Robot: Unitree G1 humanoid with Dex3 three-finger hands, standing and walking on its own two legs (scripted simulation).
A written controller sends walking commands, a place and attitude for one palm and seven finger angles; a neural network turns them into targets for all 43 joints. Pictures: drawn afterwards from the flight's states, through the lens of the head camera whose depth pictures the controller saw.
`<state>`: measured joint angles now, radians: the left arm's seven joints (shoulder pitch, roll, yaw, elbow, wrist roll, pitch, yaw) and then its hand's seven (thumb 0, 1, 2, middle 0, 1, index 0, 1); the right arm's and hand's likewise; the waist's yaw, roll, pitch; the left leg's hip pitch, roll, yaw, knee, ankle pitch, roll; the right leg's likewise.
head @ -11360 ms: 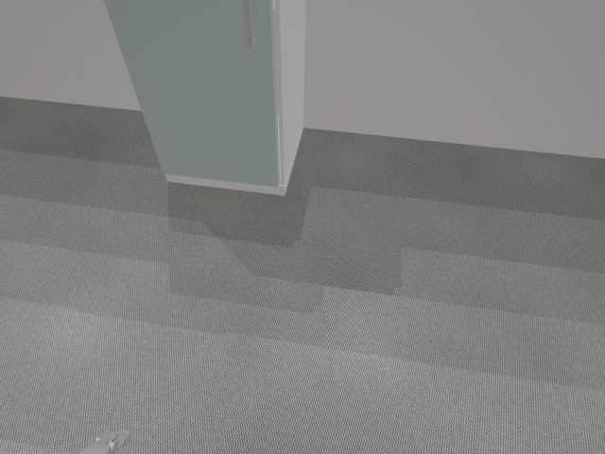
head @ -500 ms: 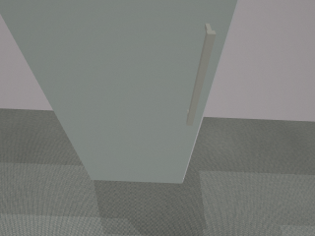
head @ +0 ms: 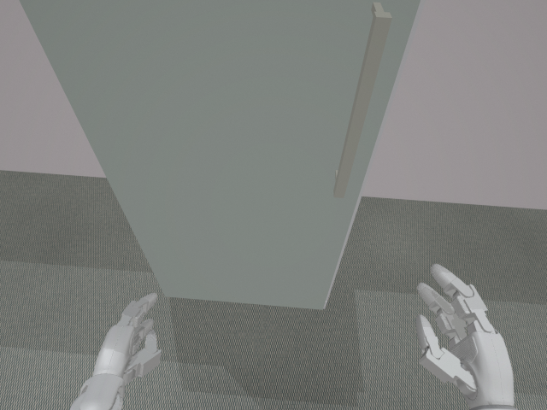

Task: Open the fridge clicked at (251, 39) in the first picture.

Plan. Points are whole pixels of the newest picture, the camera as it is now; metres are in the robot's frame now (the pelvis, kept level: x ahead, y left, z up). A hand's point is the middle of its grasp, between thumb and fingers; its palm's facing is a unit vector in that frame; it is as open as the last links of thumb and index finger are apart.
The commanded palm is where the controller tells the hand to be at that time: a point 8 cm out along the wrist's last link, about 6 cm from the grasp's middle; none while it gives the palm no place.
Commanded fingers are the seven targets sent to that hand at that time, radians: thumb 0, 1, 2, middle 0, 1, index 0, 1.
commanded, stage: raise the hand to about handle height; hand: right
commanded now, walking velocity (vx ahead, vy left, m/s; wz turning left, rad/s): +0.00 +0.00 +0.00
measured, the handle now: (354, 117) +0.53 -0.08 +0.17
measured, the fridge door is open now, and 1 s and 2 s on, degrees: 0 0 0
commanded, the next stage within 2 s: move the hooked fingers beside the handle in 1.76 s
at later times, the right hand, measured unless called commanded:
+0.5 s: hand (491, 343) +0.22 -0.25 +0.06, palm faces +0.03 +1.00 -0.02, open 11.1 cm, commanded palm +0.19 -0.30 +0.08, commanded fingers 0.00 0.10 -0.47 0.27 0.94 0.27 0.94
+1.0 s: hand out of the picture +0.25 -0.30 +0.14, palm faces +0.08 +0.99 -0.06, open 13.7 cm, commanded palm +0.22 -0.35 +0.14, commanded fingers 0.00 0.50 -0.30 0.30 1.20 0.30 1.20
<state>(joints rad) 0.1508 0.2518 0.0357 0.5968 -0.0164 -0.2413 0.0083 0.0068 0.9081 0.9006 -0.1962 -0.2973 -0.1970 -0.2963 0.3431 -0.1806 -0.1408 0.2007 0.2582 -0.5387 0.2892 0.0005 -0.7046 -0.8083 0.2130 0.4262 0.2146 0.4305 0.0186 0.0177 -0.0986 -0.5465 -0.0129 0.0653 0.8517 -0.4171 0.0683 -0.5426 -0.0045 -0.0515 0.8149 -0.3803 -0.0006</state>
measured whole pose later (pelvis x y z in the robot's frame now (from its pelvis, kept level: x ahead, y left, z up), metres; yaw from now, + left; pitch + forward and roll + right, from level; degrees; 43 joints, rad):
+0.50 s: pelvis +0.00 -0.04 +0.00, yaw +0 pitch +7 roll +2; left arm 0.29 0.18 -0.06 0.56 -0.04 -0.21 0.07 0.01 0.90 0.90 -0.20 -0.30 -0.20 -0.30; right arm 0.36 -0.28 -0.24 -0.05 0.32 -0.16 0.27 0.00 -0.12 -0.56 0.26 0.80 0.26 0.80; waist 0.02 -0.03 -0.08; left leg -0.54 -0.01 0.07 0.81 -0.39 0.02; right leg -0.58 0.00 -0.04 0.86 -0.40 -0.05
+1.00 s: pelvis +0.00 -0.04 +0.02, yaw -2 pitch +1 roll +2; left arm 0.23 0.26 -0.07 0.58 -0.06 -0.27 0.10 0.01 0.90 0.90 -0.20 -0.30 -0.20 -0.30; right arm 0.10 -0.39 -0.37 0.09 0.35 -0.05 0.40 -0.01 0.44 -0.33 0.30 1.15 0.30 1.16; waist -0.04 -0.04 -0.05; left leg -0.32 0.00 0.09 0.63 -0.33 0.02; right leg -0.37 0.02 -0.02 0.69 -0.34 -0.05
